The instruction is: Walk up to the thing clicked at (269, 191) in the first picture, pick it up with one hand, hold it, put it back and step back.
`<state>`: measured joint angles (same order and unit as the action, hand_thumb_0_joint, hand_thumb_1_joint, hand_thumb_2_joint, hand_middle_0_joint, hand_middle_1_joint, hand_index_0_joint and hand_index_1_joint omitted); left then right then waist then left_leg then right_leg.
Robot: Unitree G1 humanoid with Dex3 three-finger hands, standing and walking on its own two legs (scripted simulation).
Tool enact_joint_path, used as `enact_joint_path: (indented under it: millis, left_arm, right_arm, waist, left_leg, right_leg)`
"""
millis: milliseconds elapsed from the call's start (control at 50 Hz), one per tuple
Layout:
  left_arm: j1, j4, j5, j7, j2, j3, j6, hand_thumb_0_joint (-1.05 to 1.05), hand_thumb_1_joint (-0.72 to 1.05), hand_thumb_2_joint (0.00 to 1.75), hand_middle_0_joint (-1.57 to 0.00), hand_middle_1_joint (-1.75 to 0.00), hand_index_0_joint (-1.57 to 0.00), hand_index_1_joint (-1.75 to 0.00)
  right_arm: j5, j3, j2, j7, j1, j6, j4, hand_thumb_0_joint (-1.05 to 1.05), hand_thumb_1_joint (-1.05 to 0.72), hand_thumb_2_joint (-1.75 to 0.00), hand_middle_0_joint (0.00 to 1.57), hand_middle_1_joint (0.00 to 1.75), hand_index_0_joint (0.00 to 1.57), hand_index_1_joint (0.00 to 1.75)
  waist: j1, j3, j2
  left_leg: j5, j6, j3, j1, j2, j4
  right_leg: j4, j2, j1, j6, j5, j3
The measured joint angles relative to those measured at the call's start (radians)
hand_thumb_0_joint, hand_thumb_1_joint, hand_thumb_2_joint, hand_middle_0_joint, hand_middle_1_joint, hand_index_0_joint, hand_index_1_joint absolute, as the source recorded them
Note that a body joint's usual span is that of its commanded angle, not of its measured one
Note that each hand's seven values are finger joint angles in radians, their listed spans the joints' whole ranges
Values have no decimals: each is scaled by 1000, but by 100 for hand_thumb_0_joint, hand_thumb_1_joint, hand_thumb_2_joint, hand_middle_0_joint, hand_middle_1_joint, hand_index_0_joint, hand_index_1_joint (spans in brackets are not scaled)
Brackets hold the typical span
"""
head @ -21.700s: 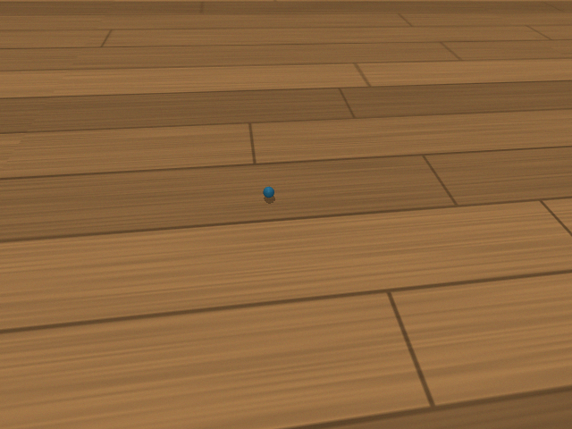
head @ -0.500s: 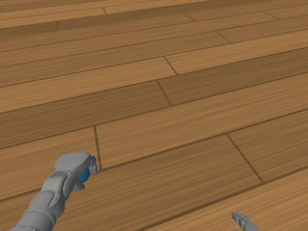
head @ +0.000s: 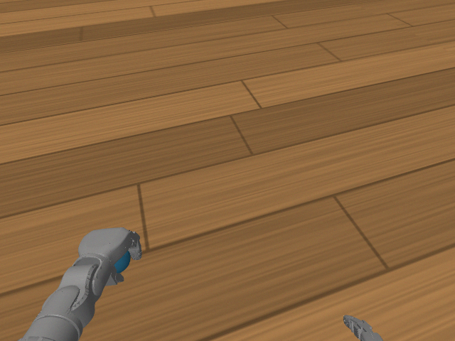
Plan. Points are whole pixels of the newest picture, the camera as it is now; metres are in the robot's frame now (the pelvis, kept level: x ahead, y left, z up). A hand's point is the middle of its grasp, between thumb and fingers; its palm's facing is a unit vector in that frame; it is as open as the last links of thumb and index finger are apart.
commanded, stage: crouch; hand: left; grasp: from above
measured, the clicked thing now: (115, 259) +0.31 +0.23 -0.07
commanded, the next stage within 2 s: lower in 1.88 s
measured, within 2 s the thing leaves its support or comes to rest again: neither
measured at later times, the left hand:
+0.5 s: hand (137, 282) +0.33 +0.24 -0.25, palm faces -0.41 +0.03 -0.91, open 6.8 cm
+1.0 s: hand (151, 296) +0.36 +0.26 -0.48, palm faces -0.44 -0.01 -0.90, open 6.8 cm
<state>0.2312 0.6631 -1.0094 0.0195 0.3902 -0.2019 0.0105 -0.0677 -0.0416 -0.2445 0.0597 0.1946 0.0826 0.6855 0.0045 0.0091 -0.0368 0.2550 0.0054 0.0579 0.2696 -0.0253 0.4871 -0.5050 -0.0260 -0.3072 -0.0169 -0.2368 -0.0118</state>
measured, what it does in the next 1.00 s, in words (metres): lowers itself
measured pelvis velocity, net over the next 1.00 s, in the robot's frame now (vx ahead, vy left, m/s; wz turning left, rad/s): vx -0.08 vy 0.01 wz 0.00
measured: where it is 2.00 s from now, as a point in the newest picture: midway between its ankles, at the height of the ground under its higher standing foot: outside the picture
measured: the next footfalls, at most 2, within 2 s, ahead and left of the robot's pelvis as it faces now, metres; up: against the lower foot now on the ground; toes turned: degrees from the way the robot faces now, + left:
none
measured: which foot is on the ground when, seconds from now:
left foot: down 0.00-1.00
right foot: down 0.00-1.00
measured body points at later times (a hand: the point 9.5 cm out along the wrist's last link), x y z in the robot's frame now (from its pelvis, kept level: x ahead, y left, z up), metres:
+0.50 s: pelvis -0.05 +0.01 -0.14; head +0.08 +0.02 +0.29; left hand +0.35 +0.23 -0.20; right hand +0.02 -0.29 -0.26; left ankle +0.00 +0.12 -0.74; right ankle +0.01 -0.13 -0.74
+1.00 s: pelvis -0.08 +0.01 -0.32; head +0.14 +0.05 +0.07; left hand +0.38 +0.26 -0.43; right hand -0.01 -0.27 -0.44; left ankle +0.00 +0.12 -0.74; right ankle +0.01 -0.13 -0.74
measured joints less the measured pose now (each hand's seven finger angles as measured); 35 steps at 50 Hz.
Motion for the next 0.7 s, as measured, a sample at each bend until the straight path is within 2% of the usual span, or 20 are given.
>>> enact_joint_path:
  millis: [160, 280, 400, 540, 700]
  left_arm:
    - [72, 185, -56, 124, -16, 5, 27, 0, 31, 45, -70, -55, -91, -58]
    - [189, 351, -118, 230, -13, 26, 54, -1, 32, 43, -71, -54, -93, -57]
    - [304, 471, -153, 314, 2, 59, 60, -1, 33, 40, -71, -54, -93, -55]
    - [399, 521, -154, 351, 29, 105, 42, -1, 33, 39, -71, -53, -94, -54]
    - [490, 573, -147, 333, 68, 160, 46, -2, 33, 38, -73, -52, -95, -53]
  right_arm:
    - [26, -5, 1, -22, -6, -1, 11, 1, -90, -90, 20, 30, 21, 29]
    - [53, -23, -16, -42, 18, -17, 13, 1, -90, -90, 20, 30, 21, 29]
    - [73, -40, -33, -45, 46, -40, 17, 1, -90, -90, 20, 30, 21, 29]
    - [95, -44, -25, -35, 60, -66, 43, 1, -90, -90, 20, 30, 20, 29]
    - [115, -21, 12, -48, 44, -96, 59, 1, -90, -89, 20, 30, 21, 29]
  waist:
    - [-20, 16, 27]
    - [-46, 73, 41]
    - [-84, 131, 34]
    - [-125, 178, 8]
    - [-156, 183, -13]
  left_leg:
    - [40, 2, -18, 147, -1, 124]
    - [132, 5, -36, 432, -9, 383]
    - [230, -1, -47, 755, -16, 675]
    - [312, -13, -55, 1091, -17, 966]
    - [359, -24, -63, 1370, -12, 1201]
  right_leg:
    - [-114, -2, -136, 3, -41, 14]
    - [-353, 0, -407, 1, -125, 23]
    - [-626, 3, -723, -4, -211, 23]
    - [-906, 1, -1054, -9, -286, 18]
    - [-1134, -3, -1327, -13, -331, 15]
